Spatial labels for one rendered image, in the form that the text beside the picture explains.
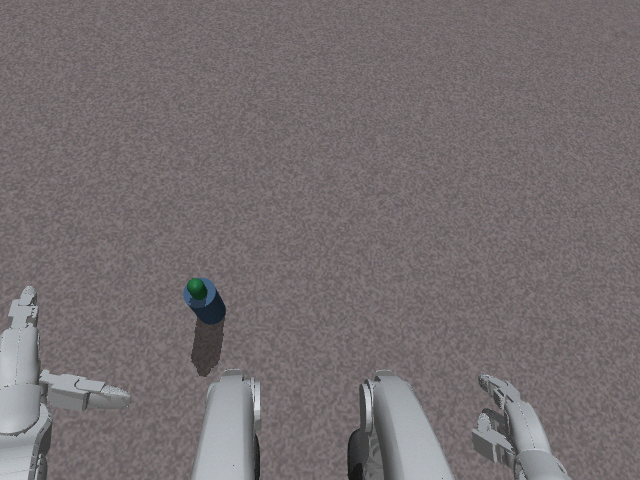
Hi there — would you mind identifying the right robot arm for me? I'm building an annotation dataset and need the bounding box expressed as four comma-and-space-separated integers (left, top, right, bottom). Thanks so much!
513, 450, 573, 480

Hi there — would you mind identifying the right robot hand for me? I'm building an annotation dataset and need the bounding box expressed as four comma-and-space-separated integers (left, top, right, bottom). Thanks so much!
472, 373, 552, 470

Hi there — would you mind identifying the left robot arm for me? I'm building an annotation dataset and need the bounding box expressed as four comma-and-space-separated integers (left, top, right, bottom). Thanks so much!
0, 384, 53, 480

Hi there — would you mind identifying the left robot hand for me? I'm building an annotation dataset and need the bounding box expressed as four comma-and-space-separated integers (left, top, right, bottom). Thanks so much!
0, 286, 131, 411

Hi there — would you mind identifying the bottle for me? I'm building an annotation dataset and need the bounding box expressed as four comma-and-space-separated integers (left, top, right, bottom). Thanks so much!
183, 278, 226, 325

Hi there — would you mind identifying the right robot foot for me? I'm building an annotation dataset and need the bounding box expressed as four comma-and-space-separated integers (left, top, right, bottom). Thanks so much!
347, 429, 363, 480

